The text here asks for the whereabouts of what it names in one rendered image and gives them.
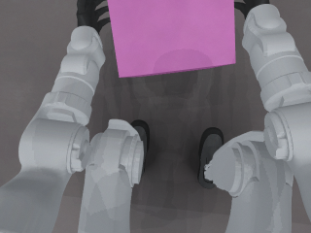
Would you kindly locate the left robot forearm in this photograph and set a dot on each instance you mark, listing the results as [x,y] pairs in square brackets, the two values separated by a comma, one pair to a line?
[76,81]

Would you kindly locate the robot right hand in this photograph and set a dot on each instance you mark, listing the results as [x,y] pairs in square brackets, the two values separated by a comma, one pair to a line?
[246,7]

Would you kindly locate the robot left hand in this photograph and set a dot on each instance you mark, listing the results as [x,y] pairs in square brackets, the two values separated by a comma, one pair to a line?
[88,16]

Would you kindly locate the robot left upper arm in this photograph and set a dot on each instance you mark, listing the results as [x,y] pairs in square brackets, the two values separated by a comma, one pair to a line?
[51,151]

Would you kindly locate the left robot thigh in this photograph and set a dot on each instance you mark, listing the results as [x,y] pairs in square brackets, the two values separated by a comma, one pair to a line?
[106,199]

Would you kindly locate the carton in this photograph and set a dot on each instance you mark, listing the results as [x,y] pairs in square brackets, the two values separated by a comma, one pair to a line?
[157,37]

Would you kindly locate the left robot shin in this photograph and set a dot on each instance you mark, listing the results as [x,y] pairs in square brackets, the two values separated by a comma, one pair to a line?
[118,124]

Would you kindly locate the robot right upper arm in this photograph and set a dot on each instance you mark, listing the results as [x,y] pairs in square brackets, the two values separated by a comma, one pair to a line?
[287,136]

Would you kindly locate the right robot forearm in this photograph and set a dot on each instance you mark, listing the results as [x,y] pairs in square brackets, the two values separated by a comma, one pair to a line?
[283,77]

